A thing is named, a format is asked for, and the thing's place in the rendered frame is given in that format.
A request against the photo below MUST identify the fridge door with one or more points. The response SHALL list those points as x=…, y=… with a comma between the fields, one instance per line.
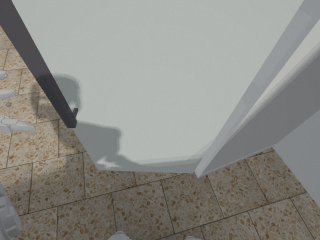
x=154, y=81

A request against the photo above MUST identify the handle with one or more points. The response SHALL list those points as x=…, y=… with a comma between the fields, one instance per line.
x=16, y=31

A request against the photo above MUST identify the left robot shin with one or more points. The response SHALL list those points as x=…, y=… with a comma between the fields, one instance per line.
x=119, y=232

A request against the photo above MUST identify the robot left hand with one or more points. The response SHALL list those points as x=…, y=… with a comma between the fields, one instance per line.
x=8, y=125

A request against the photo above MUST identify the robot left upper arm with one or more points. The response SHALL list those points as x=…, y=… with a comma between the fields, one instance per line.
x=10, y=224

